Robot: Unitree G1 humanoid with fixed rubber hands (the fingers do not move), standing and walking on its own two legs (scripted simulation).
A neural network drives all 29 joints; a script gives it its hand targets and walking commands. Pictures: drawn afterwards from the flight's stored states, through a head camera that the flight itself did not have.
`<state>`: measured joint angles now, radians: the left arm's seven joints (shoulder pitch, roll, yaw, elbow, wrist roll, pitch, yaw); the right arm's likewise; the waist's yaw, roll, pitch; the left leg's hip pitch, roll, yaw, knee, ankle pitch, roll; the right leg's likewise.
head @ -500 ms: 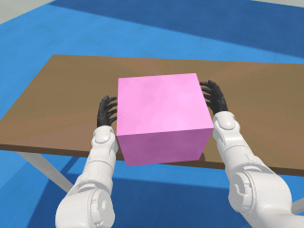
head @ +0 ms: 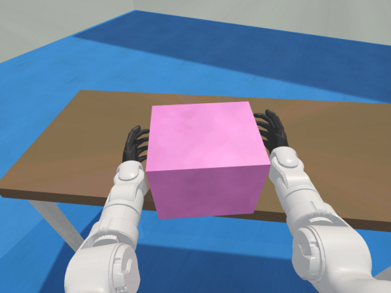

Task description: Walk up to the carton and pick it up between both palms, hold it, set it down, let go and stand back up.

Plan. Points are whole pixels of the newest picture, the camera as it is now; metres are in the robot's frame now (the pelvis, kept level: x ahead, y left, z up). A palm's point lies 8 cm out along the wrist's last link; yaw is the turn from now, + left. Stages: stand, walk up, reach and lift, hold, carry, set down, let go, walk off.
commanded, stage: reach and lift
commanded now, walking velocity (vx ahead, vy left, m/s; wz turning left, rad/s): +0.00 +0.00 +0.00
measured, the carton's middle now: (203, 160) +0.43 +0.04 +0.07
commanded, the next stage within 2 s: hold in 1.88 s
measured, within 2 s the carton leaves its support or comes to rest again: neither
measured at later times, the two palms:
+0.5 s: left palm (119, 147) +0.38 +0.21 +0.14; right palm (273, 140) +0.42 -0.11 +0.15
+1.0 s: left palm (115, 143) +0.37 +0.20 +0.17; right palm (278, 140) +0.40 -0.11 +0.17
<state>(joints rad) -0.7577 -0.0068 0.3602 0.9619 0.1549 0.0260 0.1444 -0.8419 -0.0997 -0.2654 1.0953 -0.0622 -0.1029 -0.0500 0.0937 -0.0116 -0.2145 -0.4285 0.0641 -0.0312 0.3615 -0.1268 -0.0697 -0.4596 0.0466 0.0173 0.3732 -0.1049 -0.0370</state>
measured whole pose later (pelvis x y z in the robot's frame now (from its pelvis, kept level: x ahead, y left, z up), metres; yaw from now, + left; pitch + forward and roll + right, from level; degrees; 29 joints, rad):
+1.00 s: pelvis -0.01 +0.02 +0.00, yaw +1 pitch +2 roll +0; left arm -0.73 0.03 0.26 0.59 0.11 0.44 0.11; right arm -0.75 -0.07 -0.20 0.74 0.08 0.22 -0.12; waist 0.05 -0.01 -0.12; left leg -0.26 0.04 -0.03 0.36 -0.14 -0.05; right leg -0.26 0.03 0.02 0.33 -0.10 -0.01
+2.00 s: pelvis -0.01 +0.02 +0.00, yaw +1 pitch +0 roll +0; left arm -0.72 0.04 0.25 0.39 0.11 0.65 0.08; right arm -0.73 -0.06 -0.18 0.53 0.14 0.44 -0.18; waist 0.01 -0.01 -0.14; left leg -0.23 0.04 -0.03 0.36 -0.13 -0.04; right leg -0.24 0.02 0.02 0.33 -0.09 -0.01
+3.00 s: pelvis -0.01 +0.02 +0.00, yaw +1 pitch +0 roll +0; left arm -0.72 0.04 0.27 0.34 0.12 0.71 0.07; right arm -0.76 -0.06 -0.18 0.52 0.16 0.49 -0.18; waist 0.00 -0.01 -0.13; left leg -0.23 0.04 -0.03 0.36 -0.13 -0.04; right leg -0.23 0.02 0.02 0.33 -0.09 -0.01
